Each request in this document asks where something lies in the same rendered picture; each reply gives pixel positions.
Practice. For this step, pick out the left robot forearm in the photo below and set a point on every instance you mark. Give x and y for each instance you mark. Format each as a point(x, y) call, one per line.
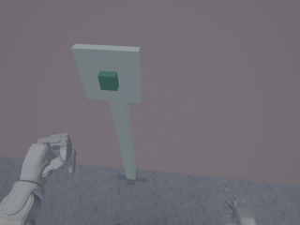
point(22, 205)

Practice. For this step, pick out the panel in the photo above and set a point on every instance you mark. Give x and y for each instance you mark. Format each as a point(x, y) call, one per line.
point(126, 61)

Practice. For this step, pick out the left robot hand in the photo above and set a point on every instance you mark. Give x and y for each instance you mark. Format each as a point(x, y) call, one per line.
point(41, 163)

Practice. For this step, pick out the right robot hand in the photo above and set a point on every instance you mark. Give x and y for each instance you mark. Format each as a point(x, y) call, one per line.
point(241, 215)

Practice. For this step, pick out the button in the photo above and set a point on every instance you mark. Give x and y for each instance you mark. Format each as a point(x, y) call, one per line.
point(108, 80)

